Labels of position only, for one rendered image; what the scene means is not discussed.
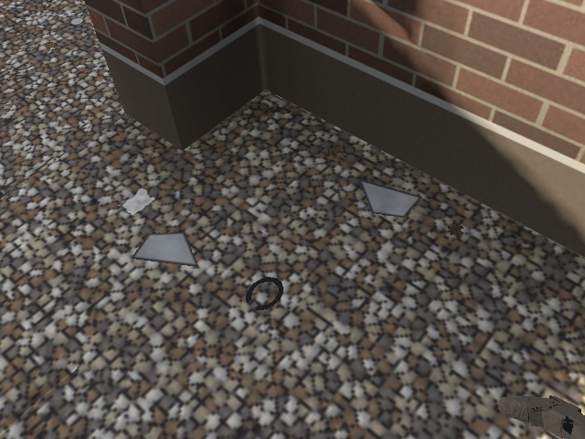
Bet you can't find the right robot hand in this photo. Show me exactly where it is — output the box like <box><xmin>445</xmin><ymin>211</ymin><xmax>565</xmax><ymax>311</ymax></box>
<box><xmin>499</xmin><ymin>395</ymin><xmax>585</xmax><ymax>439</ymax></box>

